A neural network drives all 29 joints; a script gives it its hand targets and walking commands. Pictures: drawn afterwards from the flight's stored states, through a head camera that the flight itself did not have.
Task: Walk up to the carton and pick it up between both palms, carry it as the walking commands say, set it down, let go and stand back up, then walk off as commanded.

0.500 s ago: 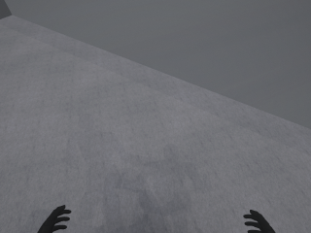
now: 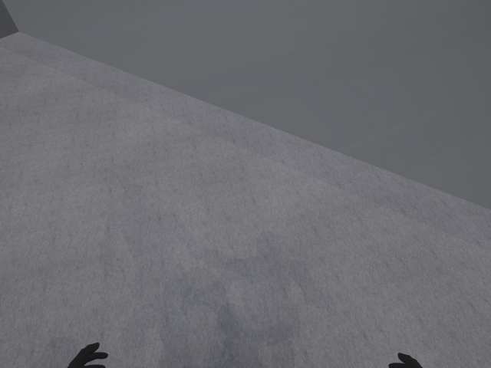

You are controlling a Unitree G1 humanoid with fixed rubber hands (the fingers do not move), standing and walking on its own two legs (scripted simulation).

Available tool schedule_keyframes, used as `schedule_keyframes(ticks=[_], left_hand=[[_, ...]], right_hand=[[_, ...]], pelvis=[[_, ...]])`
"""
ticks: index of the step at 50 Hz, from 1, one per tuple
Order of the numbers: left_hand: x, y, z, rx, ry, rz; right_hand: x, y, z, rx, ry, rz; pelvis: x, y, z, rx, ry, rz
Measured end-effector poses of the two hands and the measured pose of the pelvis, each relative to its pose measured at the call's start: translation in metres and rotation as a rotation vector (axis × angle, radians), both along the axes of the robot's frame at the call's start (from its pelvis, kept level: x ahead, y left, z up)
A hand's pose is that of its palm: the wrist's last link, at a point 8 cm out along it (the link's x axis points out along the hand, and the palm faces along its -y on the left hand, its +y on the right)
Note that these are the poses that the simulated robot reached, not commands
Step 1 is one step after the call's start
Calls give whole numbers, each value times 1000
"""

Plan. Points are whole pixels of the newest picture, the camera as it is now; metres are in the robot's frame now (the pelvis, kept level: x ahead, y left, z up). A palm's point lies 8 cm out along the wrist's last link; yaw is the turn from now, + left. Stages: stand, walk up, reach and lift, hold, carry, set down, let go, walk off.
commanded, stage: stand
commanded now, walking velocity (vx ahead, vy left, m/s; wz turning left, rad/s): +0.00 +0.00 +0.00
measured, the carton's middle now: out of the picture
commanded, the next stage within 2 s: walk up in 1.54 s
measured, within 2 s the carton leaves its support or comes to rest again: neither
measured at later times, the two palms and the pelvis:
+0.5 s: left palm out of the picture +0.09 +0.30 -0.10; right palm out of the picture +0.08 -0.29 -0.11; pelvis +0.00 +0.00 +0.01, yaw -1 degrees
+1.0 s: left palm out of the picture +0.09 +0.30 -0.10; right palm out of the picture +0.08 -0.30 -0.11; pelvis +0.00 +0.00 +0.01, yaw -1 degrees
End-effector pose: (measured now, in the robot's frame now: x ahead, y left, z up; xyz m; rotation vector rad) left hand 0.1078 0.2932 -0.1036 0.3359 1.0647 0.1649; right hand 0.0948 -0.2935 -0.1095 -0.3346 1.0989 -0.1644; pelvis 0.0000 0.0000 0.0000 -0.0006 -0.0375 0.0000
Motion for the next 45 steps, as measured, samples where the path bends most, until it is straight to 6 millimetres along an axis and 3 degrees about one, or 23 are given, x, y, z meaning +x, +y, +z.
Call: schedule_keyframes(ticks=[45], left_hand=[[-17, 7, 1, 11, 97, 35]], right_hand=[[-13, -5, 4, -8, 76, -47]], pelvis=[[3, 2, 10, 1, -5, -14]])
